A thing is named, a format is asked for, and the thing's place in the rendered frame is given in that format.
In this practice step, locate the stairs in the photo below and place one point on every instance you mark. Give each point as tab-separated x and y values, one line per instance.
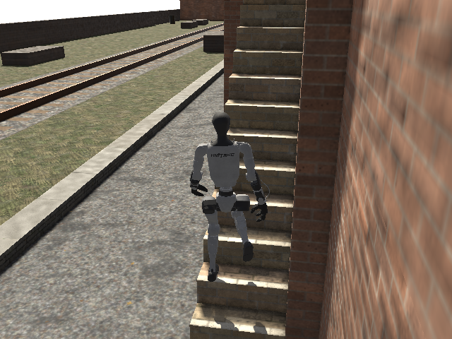
248	300

